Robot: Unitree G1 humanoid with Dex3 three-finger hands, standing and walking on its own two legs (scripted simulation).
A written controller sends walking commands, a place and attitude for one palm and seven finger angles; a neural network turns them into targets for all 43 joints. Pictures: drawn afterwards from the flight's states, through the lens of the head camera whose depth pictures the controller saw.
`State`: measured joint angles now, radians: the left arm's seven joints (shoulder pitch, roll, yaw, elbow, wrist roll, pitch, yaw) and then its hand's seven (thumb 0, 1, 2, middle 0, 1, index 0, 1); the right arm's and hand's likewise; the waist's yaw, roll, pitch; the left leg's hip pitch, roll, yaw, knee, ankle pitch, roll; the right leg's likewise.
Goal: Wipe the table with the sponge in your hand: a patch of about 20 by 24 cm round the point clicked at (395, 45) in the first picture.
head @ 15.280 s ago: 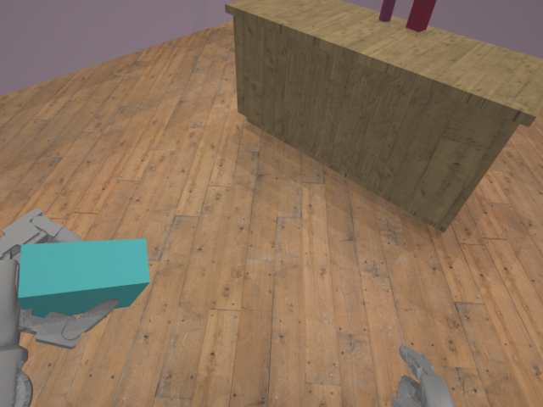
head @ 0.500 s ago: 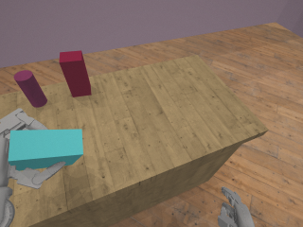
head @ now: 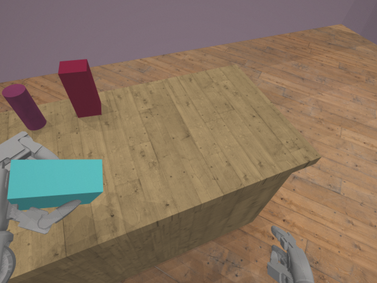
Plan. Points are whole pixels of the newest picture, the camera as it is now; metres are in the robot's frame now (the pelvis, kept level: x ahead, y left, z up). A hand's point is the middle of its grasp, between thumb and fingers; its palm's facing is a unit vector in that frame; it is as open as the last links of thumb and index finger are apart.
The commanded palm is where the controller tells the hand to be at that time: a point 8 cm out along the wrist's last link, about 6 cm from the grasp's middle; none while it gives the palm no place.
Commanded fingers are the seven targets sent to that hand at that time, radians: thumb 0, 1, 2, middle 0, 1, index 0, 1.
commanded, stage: shuffle to correct the standing spot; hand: left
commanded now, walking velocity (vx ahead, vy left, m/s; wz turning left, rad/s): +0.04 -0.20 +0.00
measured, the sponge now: (70, 185) +0.23 +0.22 +0.14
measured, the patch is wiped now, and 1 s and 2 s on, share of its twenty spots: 0.00 0.00 0.00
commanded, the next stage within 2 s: none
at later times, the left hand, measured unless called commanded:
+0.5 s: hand (74, 178) +0.23 +0.21 +0.16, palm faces +0.29 -0.85 -0.43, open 9.4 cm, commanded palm +0.17 +0.25 +0.18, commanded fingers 0.00 0.10 1.30 -1.20 -1.60 -1.20 -1.60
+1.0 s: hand (65, 181) +0.23 +0.22 +0.15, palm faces +0.30 -0.86 -0.42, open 9.4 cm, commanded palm +0.17 +0.26 +0.18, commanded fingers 0.00 0.10 1.30 -1.20 -1.60 -1.20 -1.60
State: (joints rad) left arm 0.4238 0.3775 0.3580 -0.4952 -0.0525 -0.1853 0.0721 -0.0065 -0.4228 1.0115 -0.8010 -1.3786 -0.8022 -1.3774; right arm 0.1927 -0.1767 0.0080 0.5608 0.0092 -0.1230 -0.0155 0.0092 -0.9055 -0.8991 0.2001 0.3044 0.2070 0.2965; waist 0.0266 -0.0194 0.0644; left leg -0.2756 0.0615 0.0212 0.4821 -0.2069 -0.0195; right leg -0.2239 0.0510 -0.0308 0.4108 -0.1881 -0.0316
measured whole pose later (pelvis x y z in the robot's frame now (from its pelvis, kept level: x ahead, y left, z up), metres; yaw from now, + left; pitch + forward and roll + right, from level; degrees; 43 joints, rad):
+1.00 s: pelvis +0.01 -0.02 -0.01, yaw +0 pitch +0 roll -2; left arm 0.47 0.43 0.38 -0.56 -0.09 -0.12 0.06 -0.01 -0.42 1.01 -0.80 -1.38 -0.80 -1.38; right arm 0.19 -0.18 0.00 0.54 0.02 -0.07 -0.03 0.01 -0.91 -0.90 0.20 0.30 0.21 0.30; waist 0.00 -0.02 0.08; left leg -0.30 0.10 -0.01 0.55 -0.25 -0.06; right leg -0.25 0.09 -0.05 0.48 -0.24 -0.07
